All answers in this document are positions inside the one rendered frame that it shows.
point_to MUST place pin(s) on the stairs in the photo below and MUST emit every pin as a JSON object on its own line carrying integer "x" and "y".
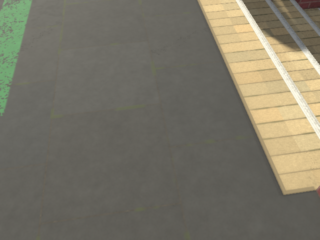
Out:
{"x": 294, "y": 35}

